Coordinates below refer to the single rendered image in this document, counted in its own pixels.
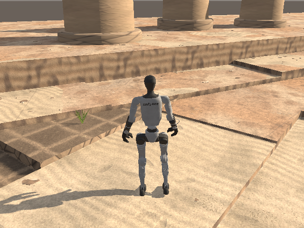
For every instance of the robot right forearm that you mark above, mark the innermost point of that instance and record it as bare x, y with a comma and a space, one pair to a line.
173, 123

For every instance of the robot right upper arm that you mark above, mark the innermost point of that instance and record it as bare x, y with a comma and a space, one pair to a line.
165, 99

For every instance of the robot left thigh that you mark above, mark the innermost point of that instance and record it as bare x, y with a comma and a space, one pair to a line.
141, 143

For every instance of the robot left forearm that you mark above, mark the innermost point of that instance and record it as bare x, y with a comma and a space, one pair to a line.
127, 126

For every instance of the robot left upper arm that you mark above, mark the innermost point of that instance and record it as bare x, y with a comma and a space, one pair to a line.
133, 109

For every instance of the left robot hand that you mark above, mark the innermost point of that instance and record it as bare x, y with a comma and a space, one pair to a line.
124, 136

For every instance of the right robot hand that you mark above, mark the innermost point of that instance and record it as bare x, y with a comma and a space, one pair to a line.
175, 131

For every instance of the right robot foot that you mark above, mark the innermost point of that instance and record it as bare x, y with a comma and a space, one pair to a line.
165, 190

